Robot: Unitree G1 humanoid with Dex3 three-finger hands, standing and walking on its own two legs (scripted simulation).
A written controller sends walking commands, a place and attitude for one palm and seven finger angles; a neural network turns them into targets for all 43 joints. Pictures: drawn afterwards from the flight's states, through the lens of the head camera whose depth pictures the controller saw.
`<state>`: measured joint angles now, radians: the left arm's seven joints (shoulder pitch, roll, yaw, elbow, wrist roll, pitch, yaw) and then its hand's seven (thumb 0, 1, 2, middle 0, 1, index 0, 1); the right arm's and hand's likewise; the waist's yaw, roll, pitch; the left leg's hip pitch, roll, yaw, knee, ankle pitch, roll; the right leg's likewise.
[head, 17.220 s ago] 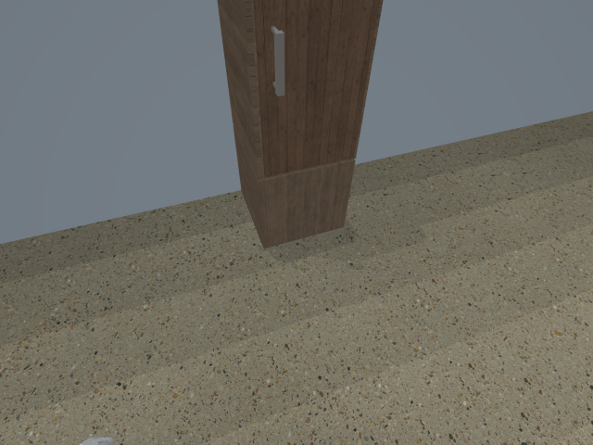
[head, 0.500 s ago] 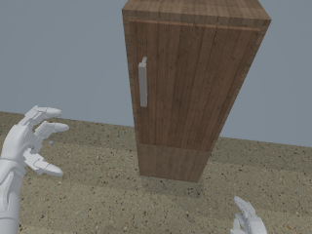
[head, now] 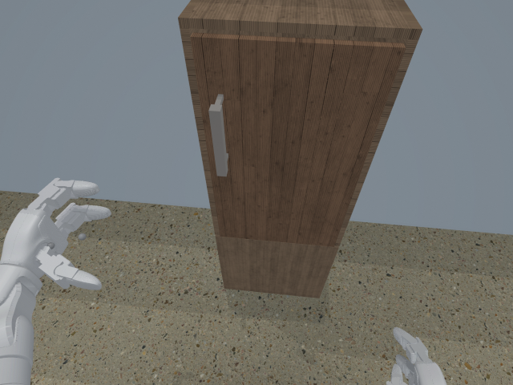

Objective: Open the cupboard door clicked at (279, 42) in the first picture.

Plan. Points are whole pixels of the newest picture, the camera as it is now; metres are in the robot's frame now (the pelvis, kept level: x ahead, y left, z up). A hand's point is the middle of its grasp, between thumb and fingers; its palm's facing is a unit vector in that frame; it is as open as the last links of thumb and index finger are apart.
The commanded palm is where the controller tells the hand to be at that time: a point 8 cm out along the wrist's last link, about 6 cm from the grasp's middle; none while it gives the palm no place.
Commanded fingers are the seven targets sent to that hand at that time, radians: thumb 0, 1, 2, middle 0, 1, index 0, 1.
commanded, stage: raise the hand with hooked fingers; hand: left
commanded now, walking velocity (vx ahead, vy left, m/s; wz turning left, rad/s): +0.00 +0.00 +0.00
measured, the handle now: (221, 137) +0.55 +0.11 +0.08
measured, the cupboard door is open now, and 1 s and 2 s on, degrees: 0 0 0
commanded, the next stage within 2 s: move the hooked fingers beside the handle in 0.02 s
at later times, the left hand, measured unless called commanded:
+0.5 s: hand (116, 209) +0.34 +0.24 +0.10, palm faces -0.03 -1.00 -0.01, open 14.0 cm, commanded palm +0.32 +0.30 +0.10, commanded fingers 0.00 -0.50 0.30 -0.30 -1.20 -0.30 -1.20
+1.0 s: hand (145, 183) +0.40 +0.22 +0.10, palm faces -0.05 -1.00 -0.01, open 14.0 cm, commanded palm +0.38 +0.26 +0.10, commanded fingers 0.00 -0.50 0.30 -0.30 -1.20 -0.30 -1.20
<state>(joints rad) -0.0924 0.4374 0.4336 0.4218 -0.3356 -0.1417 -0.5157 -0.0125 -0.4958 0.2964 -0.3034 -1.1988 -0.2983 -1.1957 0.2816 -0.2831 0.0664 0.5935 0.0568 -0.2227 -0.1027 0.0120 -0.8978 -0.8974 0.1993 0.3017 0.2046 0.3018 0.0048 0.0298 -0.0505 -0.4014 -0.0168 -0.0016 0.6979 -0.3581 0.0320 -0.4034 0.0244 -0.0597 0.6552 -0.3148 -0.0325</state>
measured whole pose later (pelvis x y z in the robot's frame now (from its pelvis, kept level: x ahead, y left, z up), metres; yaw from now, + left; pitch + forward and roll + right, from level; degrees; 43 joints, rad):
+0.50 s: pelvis +0.00 +0.00 +0.00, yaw +0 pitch +5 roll -1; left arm -0.29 0.43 0.38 0.58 -0.29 -0.16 -0.47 -0.01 -0.50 0.30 -0.30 -1.20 -0.30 -1.20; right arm 0.28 -0.29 0.07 0.60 0.06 -0.20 -0.10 0.01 -0.90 -0.90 0.20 0.30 0.21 0.30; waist -0.02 0.02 -0.06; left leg -0.45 -0.02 0.00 0.71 -0.36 0.03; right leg -0.45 0.02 -0.06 0.68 -0.32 -0.03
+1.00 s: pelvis +0.01 +0.01 +0.00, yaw -1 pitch +8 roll -1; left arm -0.49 0.40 0.34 0.76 -0.23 -0.21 -0.38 -0.01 -0.50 0.30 -0.30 -1.20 -0.30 -1.20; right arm 0.33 -0.28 0.05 0.62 0.05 -0.11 -0.07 0.01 -0.90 -0.90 0.20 0.30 0.20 0.30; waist -0.05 0.02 -0.07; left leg -0.50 -0.02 0.02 0.72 -0.37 0.04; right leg -0.51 0.02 -0.04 0.69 -0.32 -0.03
